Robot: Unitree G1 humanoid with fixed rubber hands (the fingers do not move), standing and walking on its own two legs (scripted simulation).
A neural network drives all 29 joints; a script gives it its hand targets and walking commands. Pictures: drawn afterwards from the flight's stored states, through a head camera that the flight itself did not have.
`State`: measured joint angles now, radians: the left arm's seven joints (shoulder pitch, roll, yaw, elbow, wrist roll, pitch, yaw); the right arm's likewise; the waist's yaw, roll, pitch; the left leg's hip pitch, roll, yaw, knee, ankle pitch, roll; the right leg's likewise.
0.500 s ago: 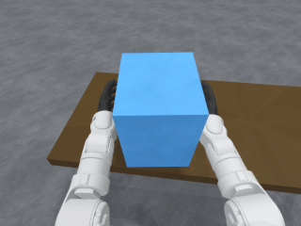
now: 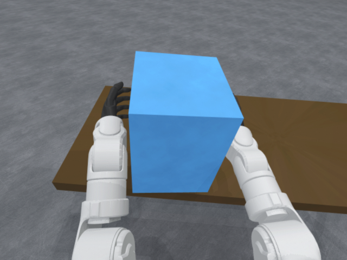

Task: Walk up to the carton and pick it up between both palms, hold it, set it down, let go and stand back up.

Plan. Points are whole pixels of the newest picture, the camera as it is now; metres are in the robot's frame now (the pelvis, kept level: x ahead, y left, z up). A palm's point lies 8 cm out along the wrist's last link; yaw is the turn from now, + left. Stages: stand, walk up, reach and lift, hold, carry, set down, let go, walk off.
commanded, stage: reach and lift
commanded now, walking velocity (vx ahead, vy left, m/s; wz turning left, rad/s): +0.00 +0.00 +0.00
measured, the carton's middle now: (173, 126) +0.38 -0.03 +0.14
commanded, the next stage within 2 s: hold in 0.96 s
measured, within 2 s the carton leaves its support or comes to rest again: neither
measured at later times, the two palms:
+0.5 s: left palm (109, 104) +0.39 +0.10 +0.21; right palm (236, 109) +0.37 -0.17 +0.19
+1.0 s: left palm (108, 99) +0.39 +0.10 +0.22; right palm (237, 103) +0.37 -0.17 +0.20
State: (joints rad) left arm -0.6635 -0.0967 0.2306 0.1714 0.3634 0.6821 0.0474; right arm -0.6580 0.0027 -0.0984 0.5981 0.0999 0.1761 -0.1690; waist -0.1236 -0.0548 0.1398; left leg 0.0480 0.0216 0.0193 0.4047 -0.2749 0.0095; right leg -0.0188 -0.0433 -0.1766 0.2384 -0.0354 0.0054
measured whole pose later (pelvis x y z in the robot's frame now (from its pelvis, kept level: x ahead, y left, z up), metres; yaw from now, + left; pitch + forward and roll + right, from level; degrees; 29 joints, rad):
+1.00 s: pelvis +0.00 -0.01 +0.00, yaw +1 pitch -10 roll -1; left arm -0.78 -0.06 0.32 0.20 0.37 0.76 -0.01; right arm -0.80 -0.01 -0.09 0.60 0.13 0.31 -0.20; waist -0.14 -0.04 0.09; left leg 0.05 0.02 0.01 0.38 -0.26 0.00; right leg -0.02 -0.04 -0.19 0.25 -0.04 0.00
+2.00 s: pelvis -0.01 -0.03 +0.00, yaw +2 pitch -12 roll -1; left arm -0.79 -0.03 0.39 0.08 0.38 0.89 -0.12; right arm -0.83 0.00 -0.03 0.48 0.18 0.46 -0.29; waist -0.09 -0.03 0.10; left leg 0.09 0.03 -0.02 0.36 -0.24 -0.02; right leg -0.01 -0.04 -0.21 0.30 -0.08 -0.03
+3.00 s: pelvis +0.00 -0.03 +0.00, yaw +1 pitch -12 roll -1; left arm -0.78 -0.05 0.38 0.06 0.39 0.89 -0.11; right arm -0.82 0.00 -0.02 0.47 0.18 0.46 -0.28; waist -0.09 -0.02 0.10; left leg 0.10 0.03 -0.01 0.36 -0.25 -0.02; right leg 0.00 -0.04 -0.19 0.29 -0.08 -0.02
